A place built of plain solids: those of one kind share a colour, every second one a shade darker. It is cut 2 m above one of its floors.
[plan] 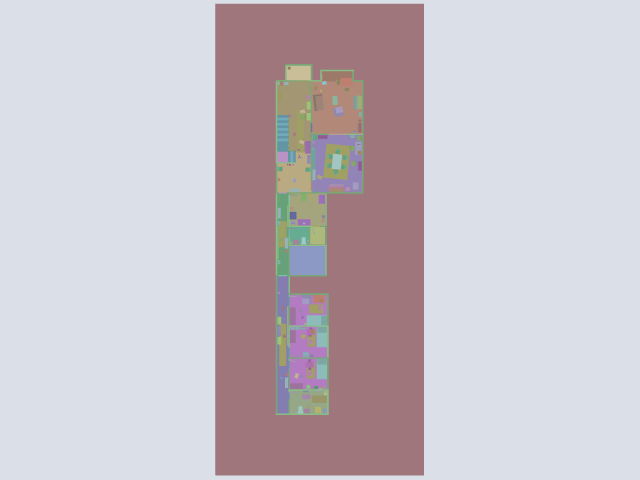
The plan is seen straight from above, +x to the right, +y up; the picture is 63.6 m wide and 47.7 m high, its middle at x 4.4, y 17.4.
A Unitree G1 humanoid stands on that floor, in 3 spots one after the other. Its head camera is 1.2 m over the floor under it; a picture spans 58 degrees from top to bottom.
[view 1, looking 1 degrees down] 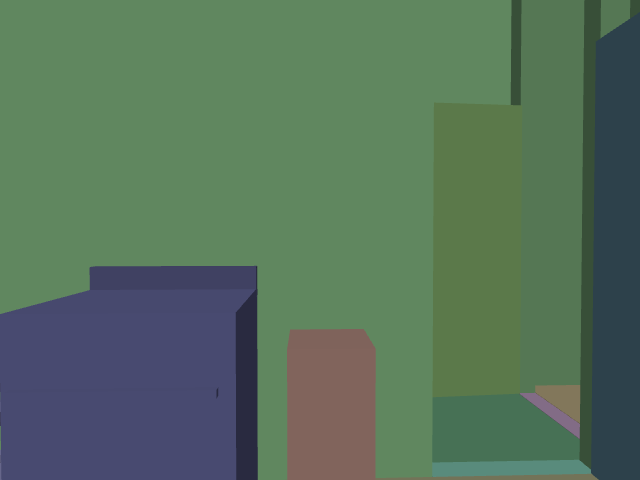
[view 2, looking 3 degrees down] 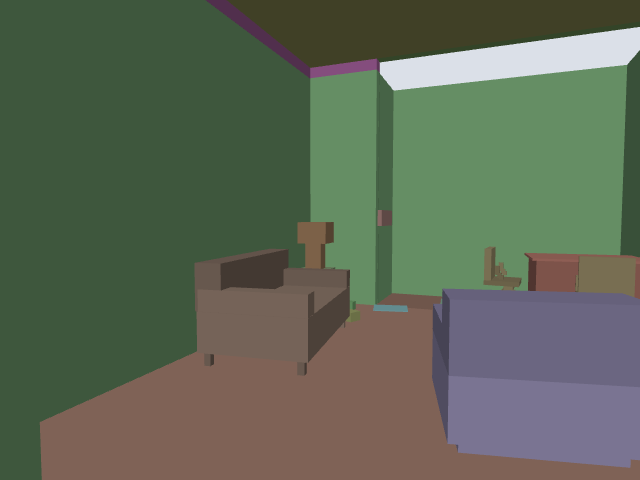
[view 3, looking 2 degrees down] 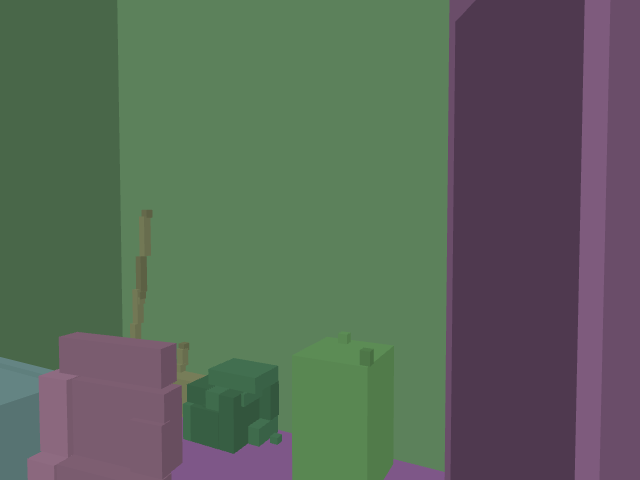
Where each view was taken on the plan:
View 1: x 3.48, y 20.43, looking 178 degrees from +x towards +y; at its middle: wall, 2.09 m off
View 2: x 6.08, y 27.43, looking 112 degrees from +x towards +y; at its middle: table_lamp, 5.29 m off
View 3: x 2.42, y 4.67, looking -63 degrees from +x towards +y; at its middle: wall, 2.38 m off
